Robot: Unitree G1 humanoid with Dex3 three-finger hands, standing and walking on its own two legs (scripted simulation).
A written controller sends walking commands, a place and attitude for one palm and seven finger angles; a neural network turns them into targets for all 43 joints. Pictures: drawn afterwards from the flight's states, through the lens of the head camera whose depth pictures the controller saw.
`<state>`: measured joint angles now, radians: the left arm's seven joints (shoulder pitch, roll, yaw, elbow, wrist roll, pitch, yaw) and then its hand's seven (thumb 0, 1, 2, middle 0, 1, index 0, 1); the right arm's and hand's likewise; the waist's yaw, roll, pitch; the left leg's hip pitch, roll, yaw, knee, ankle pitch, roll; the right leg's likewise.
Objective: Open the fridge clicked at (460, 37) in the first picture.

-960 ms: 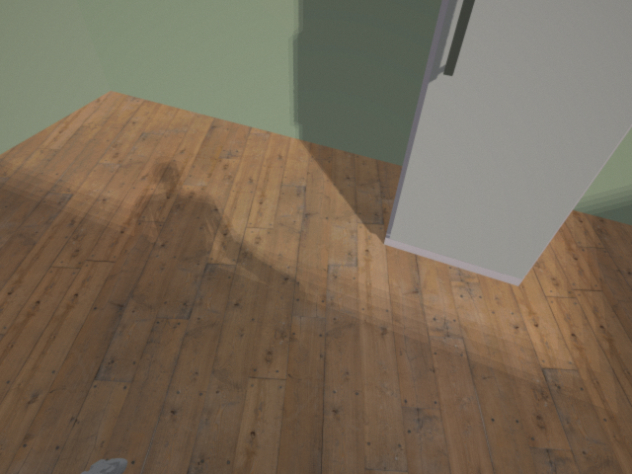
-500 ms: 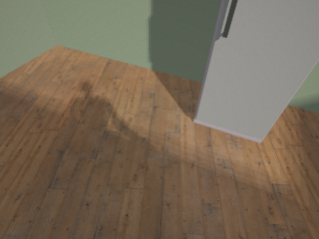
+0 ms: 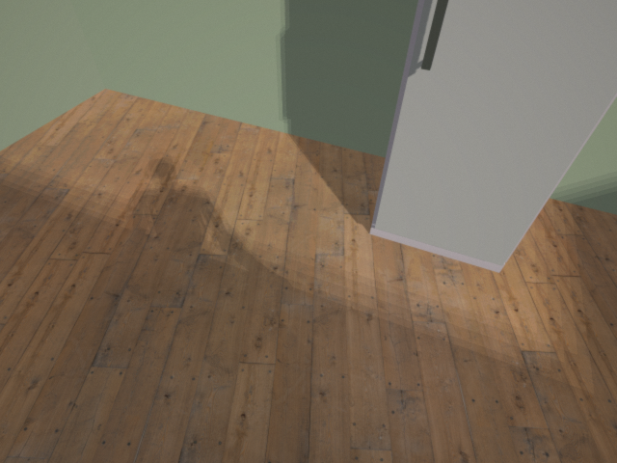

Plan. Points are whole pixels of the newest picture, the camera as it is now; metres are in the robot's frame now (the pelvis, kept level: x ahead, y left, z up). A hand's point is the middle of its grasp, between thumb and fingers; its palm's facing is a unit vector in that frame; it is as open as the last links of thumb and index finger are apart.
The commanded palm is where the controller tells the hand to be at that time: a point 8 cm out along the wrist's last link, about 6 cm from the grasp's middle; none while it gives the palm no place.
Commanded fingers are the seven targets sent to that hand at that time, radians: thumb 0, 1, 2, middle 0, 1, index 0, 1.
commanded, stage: look at it before walking up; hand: left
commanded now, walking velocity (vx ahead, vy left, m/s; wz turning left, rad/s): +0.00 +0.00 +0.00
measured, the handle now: out of the picture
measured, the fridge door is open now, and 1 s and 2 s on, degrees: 0 0 0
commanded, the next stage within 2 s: walk to a spot facing it in 0.48 s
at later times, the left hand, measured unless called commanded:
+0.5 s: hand out of the picture +0.09 +0.24 -0.16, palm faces -0.04 -0.94 -0.33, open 7.4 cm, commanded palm none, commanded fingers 0.00 0.90 0.90 -0.20 -0.30 -0.20 -0.30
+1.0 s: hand out of the picture +0.11 +0.15 -0.18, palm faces -0.12 -0.96 -0.24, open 7.4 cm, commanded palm none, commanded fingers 0.00 0.90 0.90 -0.20 -0.30 -0.20 -0.30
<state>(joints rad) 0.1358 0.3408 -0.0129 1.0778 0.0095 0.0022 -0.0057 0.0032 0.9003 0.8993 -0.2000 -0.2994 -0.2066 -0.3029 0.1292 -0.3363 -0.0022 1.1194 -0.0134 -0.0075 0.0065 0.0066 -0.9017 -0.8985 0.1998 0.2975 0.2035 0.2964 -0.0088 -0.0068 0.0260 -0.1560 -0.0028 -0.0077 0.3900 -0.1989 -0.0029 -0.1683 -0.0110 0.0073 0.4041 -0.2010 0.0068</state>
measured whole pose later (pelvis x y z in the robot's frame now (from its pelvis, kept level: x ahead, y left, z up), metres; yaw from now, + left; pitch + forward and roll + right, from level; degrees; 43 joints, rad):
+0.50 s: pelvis +0.01 +0.00 +0.00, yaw +0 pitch -2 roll +0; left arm 0.14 0.34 -0.01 1.09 0.01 0.00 0.00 0.00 0.90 0.90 -0.20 -0.30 -0.21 -0.30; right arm 0.11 -0.34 0.00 1.12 -0.01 -0.01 0.00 0.01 -0.90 -0.90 0.20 0.30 0.20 0.30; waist 0.00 -0.01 0.03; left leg -0.13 0.00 -0.01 0.37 -0.20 -0.01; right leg -0.15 -0.01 0.01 0.38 -0.20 0.00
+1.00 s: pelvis +0.07 -0.05 -0.02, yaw -11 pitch -1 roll +0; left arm 0.34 0.20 0.04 1.00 0.02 -0.02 -0.03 0.00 0.90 0.90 -0.20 -0.30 -0.20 -0.30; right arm 0.27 -0.25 -0.04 1.08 -0.02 0.02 0.01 0.01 -0.90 -0.90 0.20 0.30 0.20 0.30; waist 0.03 0.04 0.05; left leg -0.30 0.10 0.07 0.98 -0.48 -0.02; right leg -0.28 0.02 -0.08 0.65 -0.35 -0.07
